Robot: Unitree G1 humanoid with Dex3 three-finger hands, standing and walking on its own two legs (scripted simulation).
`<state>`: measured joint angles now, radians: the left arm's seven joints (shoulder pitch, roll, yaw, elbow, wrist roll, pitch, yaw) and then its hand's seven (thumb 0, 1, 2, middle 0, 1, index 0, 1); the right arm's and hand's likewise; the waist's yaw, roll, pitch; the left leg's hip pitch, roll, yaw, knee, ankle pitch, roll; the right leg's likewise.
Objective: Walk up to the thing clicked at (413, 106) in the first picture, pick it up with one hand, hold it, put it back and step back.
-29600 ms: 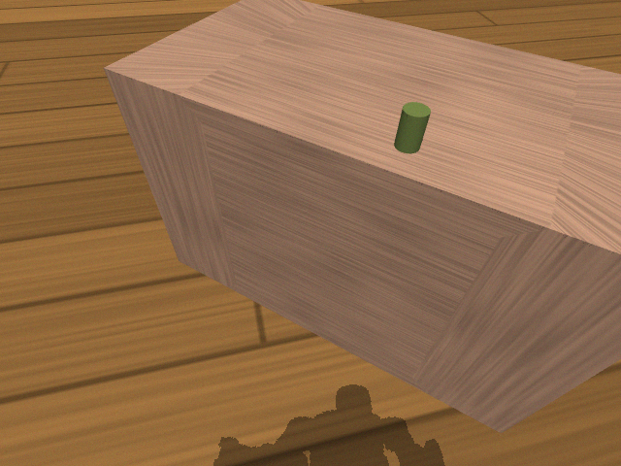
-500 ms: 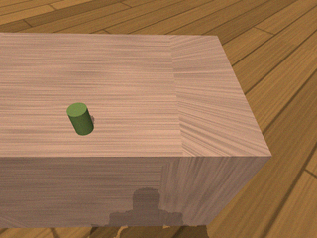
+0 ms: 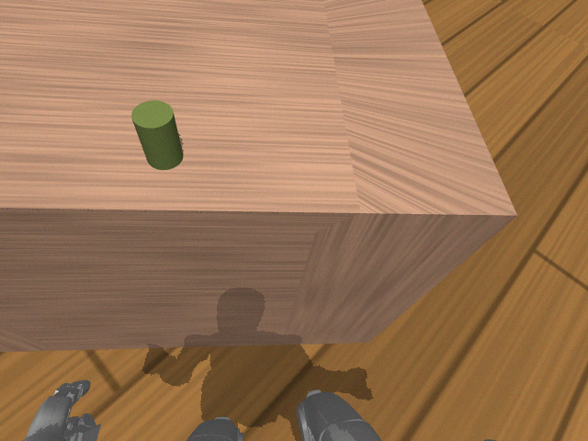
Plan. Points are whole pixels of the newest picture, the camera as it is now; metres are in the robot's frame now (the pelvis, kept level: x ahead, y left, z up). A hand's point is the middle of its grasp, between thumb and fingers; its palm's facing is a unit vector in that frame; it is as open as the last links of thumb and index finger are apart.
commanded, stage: step back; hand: left
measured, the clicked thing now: (159, 136) +0.49 +0.19 +0.08
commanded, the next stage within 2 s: none
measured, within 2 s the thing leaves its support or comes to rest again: neither
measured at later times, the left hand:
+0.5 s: hand out of the picture +0.01 +0.25 -0.13, palm faces -0.01 -0.91 -0.41, open 7.4 cm
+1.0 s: hand out of the picture -0.19 +0.23 -0.15, palm faces -0.05 -0.92 -0.39, open 7.4 cm
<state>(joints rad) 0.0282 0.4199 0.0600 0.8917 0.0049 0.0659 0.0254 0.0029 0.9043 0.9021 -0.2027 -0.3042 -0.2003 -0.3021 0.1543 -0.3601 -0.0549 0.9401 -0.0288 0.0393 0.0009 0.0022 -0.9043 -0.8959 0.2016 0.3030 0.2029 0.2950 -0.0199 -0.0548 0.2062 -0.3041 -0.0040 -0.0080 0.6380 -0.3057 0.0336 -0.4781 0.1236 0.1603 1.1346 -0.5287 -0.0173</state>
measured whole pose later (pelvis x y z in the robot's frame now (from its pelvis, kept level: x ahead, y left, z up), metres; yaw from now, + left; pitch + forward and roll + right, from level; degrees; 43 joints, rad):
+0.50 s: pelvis -0.11 -0.02 +0.00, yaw +0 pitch -1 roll +1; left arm 0.12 0.36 0.06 0.78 0.03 0.04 0.01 0.00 0.90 0.90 -0.21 -0.31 -0.20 -0.30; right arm 0.17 -0.41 -0.04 0.87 0.00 0.04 -0.02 0.00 -0.91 -0.90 0.20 0.30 0.20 0.29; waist 0.01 0.01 0.18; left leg -0.34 -0.06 -0.07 0.89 -0.52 -0.01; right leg -0.34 -0.02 0.00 0.62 -0.26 -0.02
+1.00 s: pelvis -0.27 -0.04 -0.01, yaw -3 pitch -3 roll -1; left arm 0.21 0.37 0.07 0.86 0.03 0.05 -0.01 0.00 0.90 0.90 -0.20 -0.30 -0.20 -0.30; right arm 0.09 -0.41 -0.06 0.83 -0.01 0.06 -0.02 0.00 -0.90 -0.90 0.20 0.30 0.20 0.30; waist 0.02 0.04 0.17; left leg -0.49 0.01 -0.09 0.85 -0.42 -0.01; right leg -0.25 0.03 0.03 0.67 -0.37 -0.01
